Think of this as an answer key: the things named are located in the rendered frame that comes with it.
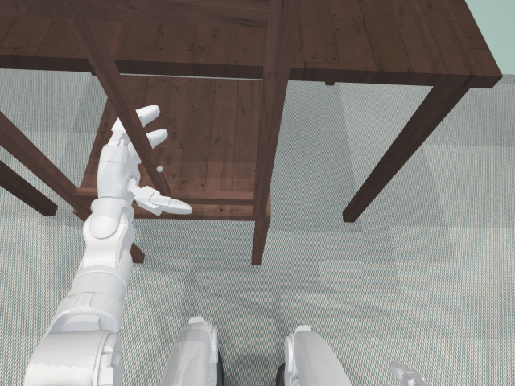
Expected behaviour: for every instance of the left robot forearm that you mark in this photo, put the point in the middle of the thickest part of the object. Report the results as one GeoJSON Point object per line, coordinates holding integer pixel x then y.
{"type": "Point", "coordinates": [98, 289]}

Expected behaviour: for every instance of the left robot upper arm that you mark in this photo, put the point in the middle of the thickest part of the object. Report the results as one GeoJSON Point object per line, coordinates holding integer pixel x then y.
{"type": "Point", "coordinates": [78, 358]}

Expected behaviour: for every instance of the chair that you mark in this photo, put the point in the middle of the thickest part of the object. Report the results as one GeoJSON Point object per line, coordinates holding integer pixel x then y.
{"type": "Point", "coordinates": [222, 134]}

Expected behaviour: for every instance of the right robot hand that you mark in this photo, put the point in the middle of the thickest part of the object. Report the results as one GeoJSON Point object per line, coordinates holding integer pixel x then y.
{"type": "Point", "coordinates": [407, 376]}

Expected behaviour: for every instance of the right robot shin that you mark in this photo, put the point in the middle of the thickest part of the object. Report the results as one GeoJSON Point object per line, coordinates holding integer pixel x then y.
{"type": "Point", "coordinates": [294, 380]}

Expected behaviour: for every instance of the table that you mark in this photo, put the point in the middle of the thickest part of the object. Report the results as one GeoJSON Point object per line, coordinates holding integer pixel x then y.
{"type": "Point", "coordinates": [407, 42]}

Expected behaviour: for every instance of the robot left thigh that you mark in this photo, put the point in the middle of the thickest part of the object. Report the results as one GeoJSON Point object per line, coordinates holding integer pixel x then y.
{"type": "Point", "coordinates": [194, 350]}

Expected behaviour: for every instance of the left robot hand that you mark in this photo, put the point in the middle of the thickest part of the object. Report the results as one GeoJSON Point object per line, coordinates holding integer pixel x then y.
{"type": "Point", "coordinates": [119, 162]}

